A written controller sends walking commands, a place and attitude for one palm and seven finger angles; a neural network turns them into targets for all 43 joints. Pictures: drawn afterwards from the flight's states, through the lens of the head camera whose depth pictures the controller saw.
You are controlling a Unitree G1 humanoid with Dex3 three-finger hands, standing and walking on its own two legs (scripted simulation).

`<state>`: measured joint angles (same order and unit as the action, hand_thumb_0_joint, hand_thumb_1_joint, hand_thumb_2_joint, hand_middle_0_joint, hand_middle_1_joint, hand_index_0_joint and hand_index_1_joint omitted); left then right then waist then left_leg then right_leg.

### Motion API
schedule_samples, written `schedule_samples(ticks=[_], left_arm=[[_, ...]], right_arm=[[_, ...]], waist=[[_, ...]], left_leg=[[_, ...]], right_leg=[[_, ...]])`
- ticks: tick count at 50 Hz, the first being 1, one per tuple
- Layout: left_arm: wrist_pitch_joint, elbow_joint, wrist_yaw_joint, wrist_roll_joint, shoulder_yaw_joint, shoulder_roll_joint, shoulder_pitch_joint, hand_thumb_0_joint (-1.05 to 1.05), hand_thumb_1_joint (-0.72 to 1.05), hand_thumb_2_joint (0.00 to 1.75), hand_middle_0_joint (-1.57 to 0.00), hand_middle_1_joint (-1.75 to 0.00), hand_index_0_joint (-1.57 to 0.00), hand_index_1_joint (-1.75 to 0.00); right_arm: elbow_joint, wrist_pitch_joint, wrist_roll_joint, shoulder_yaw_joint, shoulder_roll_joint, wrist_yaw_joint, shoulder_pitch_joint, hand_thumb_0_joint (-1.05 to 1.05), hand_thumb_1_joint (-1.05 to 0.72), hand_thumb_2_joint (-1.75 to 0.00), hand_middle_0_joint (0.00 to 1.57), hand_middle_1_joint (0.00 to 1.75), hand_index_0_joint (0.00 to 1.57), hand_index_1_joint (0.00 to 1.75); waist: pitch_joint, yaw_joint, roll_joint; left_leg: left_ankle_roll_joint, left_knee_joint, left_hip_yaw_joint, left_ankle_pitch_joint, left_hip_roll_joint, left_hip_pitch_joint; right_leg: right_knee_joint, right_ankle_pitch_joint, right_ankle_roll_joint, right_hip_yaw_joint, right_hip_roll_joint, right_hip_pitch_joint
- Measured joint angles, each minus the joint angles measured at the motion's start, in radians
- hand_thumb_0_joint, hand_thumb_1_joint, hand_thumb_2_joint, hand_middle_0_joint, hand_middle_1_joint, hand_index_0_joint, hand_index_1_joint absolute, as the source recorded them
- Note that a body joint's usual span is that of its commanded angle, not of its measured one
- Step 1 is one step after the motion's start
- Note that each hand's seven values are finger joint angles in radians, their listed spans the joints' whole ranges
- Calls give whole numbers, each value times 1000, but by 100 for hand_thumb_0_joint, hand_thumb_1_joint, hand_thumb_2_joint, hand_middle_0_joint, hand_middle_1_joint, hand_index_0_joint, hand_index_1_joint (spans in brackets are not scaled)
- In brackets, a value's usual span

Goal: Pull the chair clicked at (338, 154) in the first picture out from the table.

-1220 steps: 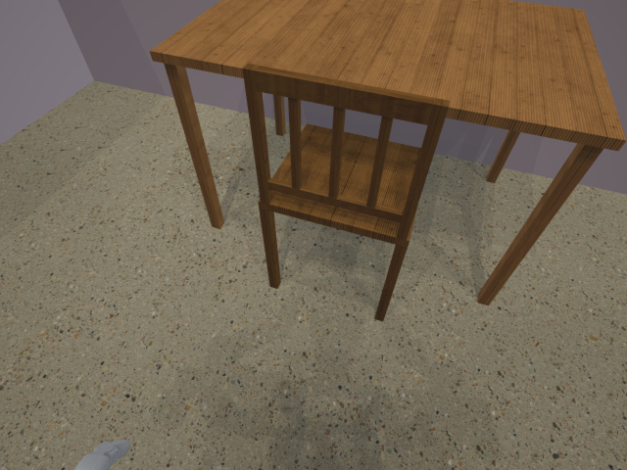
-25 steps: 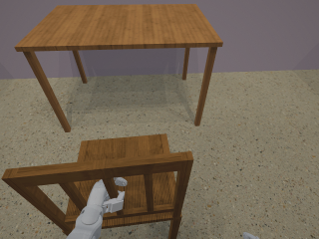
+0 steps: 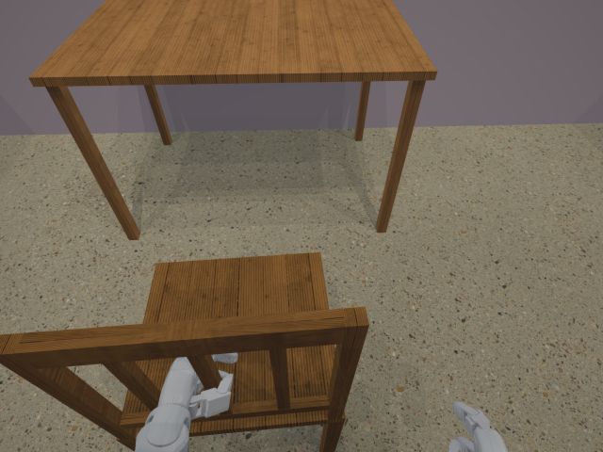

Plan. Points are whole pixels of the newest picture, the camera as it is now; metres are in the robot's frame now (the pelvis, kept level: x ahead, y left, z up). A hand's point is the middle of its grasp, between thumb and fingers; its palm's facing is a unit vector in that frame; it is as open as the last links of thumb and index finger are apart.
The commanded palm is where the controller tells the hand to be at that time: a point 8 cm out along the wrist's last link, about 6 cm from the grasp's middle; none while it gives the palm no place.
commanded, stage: stop walking, hand still on the chair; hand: left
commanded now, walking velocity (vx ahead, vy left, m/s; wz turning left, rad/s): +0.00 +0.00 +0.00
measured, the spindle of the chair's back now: (213, 383) +0.24 +0.15 -0.10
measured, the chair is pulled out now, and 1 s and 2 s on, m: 0.69 0.69 0.69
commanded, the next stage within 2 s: open the thumb and straighten the fingers in 0.16 s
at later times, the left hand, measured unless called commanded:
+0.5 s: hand (220, 385) +0.23 +0.14 -0.07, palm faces -0.02 -0.99 -0.16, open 7.8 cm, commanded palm +0.21 +0.19 -0.05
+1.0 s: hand (210, 385) +0.23 +0.15 -0.08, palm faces +0.04 -0.98 -0.18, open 17.0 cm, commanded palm +0.21 +0.20 -0.05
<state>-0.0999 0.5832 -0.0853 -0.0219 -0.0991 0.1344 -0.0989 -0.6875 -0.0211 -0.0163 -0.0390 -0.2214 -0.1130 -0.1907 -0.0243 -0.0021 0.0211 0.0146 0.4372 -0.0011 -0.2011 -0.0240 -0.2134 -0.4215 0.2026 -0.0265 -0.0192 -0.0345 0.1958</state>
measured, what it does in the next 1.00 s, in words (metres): stands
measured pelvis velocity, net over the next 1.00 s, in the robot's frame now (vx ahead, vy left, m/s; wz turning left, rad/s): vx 0.05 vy -0.01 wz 0.04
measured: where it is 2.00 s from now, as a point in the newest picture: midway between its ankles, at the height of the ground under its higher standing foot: outside the picture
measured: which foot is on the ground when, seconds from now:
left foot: down 0.00-1.00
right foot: down 0.00-1.00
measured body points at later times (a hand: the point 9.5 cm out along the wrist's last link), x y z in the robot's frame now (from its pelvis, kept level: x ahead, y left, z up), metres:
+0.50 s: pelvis +0.00 +0.00 -0.02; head +0.03 -0.01 +0.43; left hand +0.22 +0.19 -0.06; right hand +0.15 -0.25 -0.11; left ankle +0.02 +0.13 -0.74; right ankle +0.02 -0.14 -0.74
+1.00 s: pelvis +0.05 -0.01 -0.04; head +0.09 -0.02 +0.40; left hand +0.22 +0.21 -0.07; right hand +0.23 -0.24 -0.12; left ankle +0.02 +0.13 -0.74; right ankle +0.02 -0.14 -0.74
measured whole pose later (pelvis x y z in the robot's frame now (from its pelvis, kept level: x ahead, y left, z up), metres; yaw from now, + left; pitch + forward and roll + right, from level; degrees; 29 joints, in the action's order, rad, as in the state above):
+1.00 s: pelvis +0.05 -0.01 -0.04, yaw +2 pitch +11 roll -1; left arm 0.16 -0.01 -0.02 -0.05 -0.04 0.19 -0.42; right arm -0.53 -0.15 -0.03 -0.01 -0.24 -0.09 -0.23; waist 0.12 -0.02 0.05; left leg 0.02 0.87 -0.05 -0.46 -0.02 -0.59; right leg -0.85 0.48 -0.02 -0.06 -0.05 0.55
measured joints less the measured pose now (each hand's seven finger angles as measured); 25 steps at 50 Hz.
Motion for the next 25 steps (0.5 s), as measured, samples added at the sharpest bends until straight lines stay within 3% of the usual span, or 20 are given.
schedule_samples(ticks=[14, 18, 21, 25], left_arm=[[13, -7, -3, -8, 11, 4, -10, 8, 64, 82, -26, -128, -50, -145], [44, -70, 17, -35, 30, 20, -32, 7, 61, 80, -28, -131, -50, -145], [65, -145, 35, -36, 32, 37, -50, 5, 52, 74, -33, -134, -50, -145], [89, -244, 40, -34, 27, 42, -87, 3, 27, 61, -39, -138, -50, -145]], right_arm=[[2, 32, -7, 1, -1, -7, -13, 1, -91, -90, 20, 30, 20, 30], [20, 15, -40, 3, 2, 38, -20, 1, -90, -90, 20, 30, 20, 30], [46, -18, -43, 11, -6, 54, -26, 1, -90, -90, 20, 30, 20, 30], [77, -59, -40, 22, -22, 59, -27, 1, -90, -90, 20, 30, 20, 30]], waist=[[4, -9, 0], [22, -35, -16], [26, -40, -17], [40, -40, 1]], left_leg=[[5, -6, -5, 1, -8, 6], [6, 50, -13, -19, 2, -57], [5, 114, -16, -49, 3, -114], [3, 189, -14, -87, 4, -183]], right_leg=[[14, -5, 5, -6, 8, -11], [-65, 31, 6, -12, -3, 58], [-128, 62, 7, -13, -5, 114], [-198, 96, 4, -9, -7, 182]])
